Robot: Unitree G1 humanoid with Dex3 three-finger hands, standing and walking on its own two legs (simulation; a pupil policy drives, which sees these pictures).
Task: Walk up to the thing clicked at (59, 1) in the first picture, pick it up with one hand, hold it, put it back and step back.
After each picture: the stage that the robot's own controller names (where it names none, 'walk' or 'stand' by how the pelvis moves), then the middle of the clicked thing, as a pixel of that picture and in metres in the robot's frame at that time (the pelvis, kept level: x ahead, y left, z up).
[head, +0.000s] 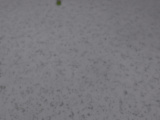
stand; out of the picture +2.37 +0.31 -0.66
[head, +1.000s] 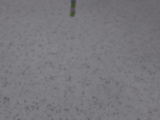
walk; (72, 8) +2.23 +0.08 -0.63
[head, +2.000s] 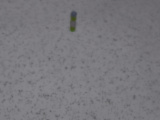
walk; (73, 22) +1.58 +0.03 -0.64
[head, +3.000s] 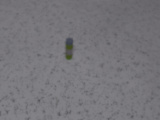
walk; (69, 49) +1.10 +0.06 -0.64
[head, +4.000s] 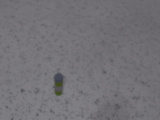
walk; (58, 85) +0.73 +0.10 -0.64
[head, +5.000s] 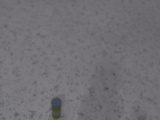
walk; (56, 109) +0.51 +0.10 -0.65
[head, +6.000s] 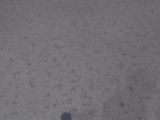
stand; out of the picture +0.44 +0.11 -0.65
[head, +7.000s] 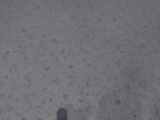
stand; (62, 119) +0.44 +0.11 -0.64
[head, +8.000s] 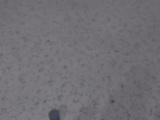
stand; out of the picture +0.44 +0.17 -0.64
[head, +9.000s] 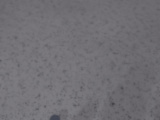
stand; out of the picture +0.42 +0.16 -0.66
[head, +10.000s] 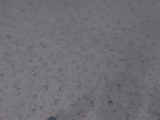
stand; out of the picture +0.39 +0.18 -0.66
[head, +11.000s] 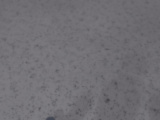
stand; out of the picture +0.40 +0.19 -0.66
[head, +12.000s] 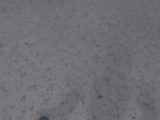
stand; out of the picture +0.38 +0.21 -0.65
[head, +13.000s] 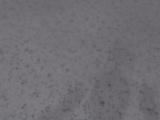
stand; out of the picture +0.34 +0.21 -0.65
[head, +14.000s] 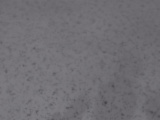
stand; out of the picture +0.39 +0.20 -0.66
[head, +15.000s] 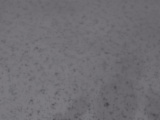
stand; out of the picture +0.38 +0.19 -0.66
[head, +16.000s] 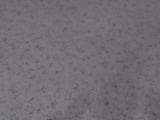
go down; out of the picture +0.38 +0.18 -0.66
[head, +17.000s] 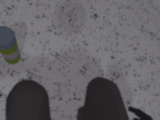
go down; (8, 48) +0.47 +0.23 -0.24
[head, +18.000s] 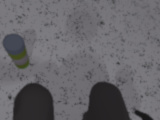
approach; (18, 54) +0.47 +0.22 -0.26
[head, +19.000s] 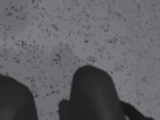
close in; out of the picture +0.45 +0.27 -0.16
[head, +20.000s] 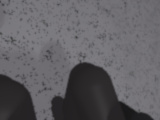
close; out of the picture +0.44 +0.28 -0.16
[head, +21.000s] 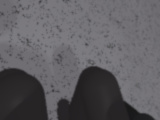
lift; out of the picture +0.35 +0.23 -0.15
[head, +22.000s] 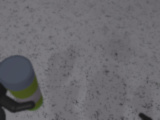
lift; (26, 89) +0.30 +0.16 +0.04
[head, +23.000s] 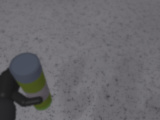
hold; (35, 86) +0.32 +0.14 +0.06
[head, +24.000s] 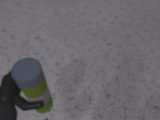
hold; (36, 90) +0.30 +0.14 +0.05
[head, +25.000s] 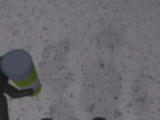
crouch; (26, 78) +0.35 +0.16 -0.02
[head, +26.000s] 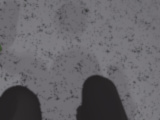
lower; out of the picture +0.47 +0.24 -0.05
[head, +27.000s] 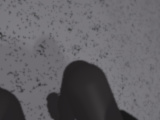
lower; out of the picture +0.44 +0.27 -0.17
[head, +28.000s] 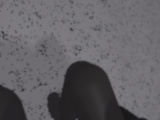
lower; out of the picture +0.44 +0.27 -0.17
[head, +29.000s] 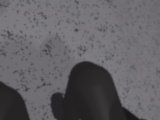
lower; out of the picture +0.43 +0.27 -0.17
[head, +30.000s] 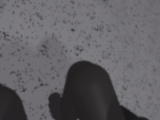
lower; out of the picture +0.43 +0.27 -0.17
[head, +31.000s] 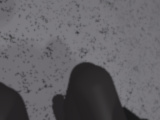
open; out of the picture +0.44 +0.25 -0.17
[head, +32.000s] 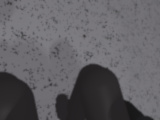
stand; out of the picture +0.43 +0.25 -0.18
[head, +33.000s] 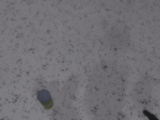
stand; (46, 100) +0.39 +0.17 -0.50
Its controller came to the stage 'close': yes
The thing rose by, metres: 0.68
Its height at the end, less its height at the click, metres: +0.00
